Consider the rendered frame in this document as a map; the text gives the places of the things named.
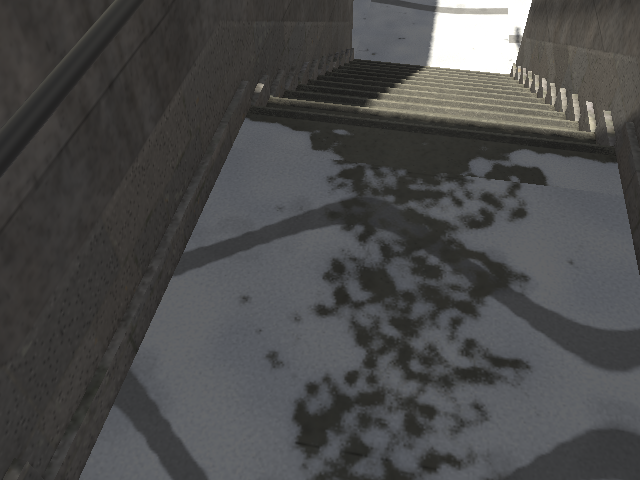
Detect stairs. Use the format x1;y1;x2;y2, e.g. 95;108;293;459
266;59;596;144

